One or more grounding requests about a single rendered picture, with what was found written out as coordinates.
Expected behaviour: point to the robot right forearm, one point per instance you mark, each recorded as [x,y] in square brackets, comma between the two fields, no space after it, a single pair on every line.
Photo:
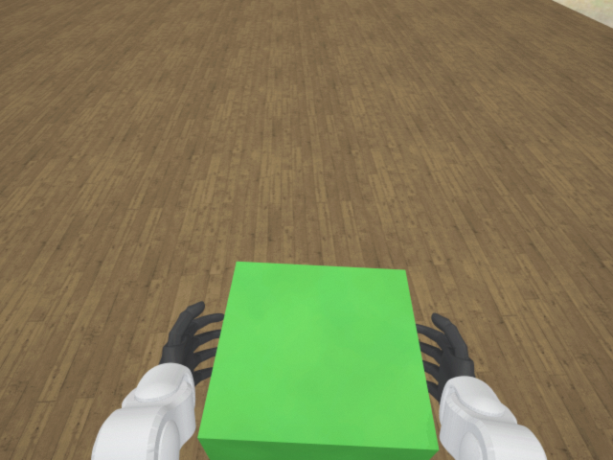
[477,426]

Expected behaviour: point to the robot left forearm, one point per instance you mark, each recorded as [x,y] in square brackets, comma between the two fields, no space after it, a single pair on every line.
[156,418]

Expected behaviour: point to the right robot hand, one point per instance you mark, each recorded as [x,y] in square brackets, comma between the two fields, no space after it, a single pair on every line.
[452,357]

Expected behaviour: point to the carton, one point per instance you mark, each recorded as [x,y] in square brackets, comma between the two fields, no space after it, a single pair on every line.
[318,362]

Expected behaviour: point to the left robot hand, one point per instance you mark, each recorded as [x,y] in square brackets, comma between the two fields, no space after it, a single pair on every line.
[182,342]

